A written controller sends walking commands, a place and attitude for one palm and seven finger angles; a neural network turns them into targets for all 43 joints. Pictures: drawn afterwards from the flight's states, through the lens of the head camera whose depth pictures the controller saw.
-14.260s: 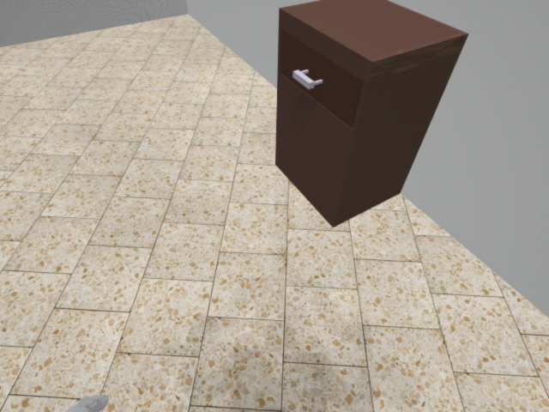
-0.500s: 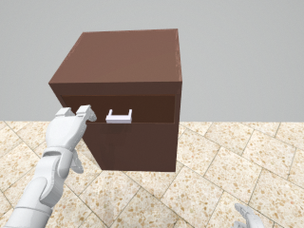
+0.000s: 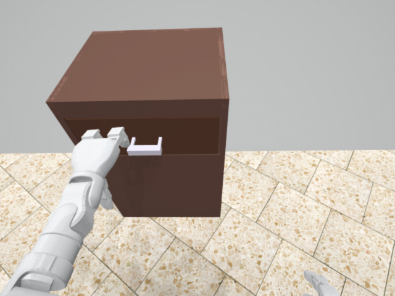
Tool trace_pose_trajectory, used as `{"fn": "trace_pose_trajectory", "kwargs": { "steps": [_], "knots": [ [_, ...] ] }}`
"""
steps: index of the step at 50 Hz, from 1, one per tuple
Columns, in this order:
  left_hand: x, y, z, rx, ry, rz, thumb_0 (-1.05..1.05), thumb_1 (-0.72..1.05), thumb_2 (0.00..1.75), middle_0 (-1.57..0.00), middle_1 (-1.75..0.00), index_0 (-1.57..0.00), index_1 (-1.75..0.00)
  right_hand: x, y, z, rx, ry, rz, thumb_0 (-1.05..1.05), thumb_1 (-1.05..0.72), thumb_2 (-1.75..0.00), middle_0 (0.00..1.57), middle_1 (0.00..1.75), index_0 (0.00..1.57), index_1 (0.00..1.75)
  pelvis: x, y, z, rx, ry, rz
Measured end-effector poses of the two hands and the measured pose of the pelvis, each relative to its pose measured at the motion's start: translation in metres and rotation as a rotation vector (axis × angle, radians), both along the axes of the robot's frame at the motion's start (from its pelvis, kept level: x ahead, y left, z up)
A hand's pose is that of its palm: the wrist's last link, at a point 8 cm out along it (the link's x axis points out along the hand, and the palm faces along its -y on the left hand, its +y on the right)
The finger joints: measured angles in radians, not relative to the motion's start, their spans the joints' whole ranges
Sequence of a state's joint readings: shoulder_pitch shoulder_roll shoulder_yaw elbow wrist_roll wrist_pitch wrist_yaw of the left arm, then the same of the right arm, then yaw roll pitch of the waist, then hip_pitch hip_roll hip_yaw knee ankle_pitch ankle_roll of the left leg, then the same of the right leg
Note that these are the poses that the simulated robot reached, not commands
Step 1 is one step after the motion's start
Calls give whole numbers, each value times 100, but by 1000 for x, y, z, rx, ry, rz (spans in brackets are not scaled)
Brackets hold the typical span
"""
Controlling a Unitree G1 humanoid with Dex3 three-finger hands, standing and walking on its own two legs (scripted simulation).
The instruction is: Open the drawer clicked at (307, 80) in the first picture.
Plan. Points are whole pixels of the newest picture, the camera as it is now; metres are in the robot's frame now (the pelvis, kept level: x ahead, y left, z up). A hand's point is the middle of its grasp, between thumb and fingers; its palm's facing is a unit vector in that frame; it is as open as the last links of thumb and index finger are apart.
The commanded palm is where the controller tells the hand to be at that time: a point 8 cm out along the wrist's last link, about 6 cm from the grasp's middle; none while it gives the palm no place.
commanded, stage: move the hooked fingers above the handle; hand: left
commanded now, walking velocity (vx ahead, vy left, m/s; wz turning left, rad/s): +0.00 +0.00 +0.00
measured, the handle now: (145, 145) +0.56 +0.23 -0.11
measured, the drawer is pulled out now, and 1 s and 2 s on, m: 0.00 0.00 0.00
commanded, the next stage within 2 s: lower the fingers behind the handle in 1.78 s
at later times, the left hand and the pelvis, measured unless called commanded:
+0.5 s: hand (125, 157) +0.43 +0.23 -0.01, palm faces -0.06 -0.04 -1.00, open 13.8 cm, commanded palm +0.42 +0.23 +0.05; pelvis +0.01 +0.01 -0.02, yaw -2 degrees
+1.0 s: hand (136, 149) +0.49 +0.23 -0.05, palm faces -0.07 -0.01 -1.00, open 13.8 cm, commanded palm +0.49 +0.21 +0.01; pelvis +0.00 +0.02 -0.05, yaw -3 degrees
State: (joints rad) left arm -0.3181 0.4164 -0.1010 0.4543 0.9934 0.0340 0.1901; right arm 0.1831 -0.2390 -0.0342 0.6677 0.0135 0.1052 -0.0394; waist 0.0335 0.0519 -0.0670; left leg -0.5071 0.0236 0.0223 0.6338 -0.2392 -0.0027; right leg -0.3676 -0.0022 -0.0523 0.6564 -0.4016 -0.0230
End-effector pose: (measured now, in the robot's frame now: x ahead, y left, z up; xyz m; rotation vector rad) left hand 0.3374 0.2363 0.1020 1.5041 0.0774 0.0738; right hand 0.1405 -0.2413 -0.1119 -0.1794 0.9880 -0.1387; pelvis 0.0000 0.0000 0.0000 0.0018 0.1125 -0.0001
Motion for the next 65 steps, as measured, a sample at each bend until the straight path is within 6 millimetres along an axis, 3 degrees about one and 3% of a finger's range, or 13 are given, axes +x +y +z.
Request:
{"fn": "trace_pose_trajectory", "kwargs": {
  "steps": [16,35,58,65],
  "knots": [
    [58,-7,-32,16,18,-23,0,-48,30,-32,-120,-31,-120,-67,-20,-21,-35,200,-143,1,-91,-90,20,30,20,30,12,6,-11,-7,100,-21],
    [101,-7,-67,40,56,-15,0,-48,30,-32,-120,-31,-120,-103,-16,-34,-45,290,-194,1,-91,-90,21,30,20,30,9,10,-27,-24,200,-22],
    [162,-16,-106,34,78,-7,0,-48,30,-32,-120,-31,-120,-195,-2,-46,-98,480,-289,0,-91,-90,21,30,20,30,-5,20,-58,-55,342,-39],
    [160,-14,-109,36,64,-2,0,-48,30,-32,-120,-33,-122,-207,10,-49,-67,520,-297,0,-91,-90,21,30,20,30,-5,25,-59,-58,345,-50]
  ]
}}
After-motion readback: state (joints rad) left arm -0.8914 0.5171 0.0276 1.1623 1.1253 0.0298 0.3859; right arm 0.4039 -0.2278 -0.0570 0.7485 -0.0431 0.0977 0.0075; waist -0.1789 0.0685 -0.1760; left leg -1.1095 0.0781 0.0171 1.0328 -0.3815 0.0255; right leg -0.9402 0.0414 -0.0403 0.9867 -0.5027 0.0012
